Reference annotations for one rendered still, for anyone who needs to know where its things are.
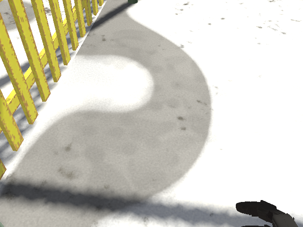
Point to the right robot hand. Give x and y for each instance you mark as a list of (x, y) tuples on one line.
[(267, 212)]

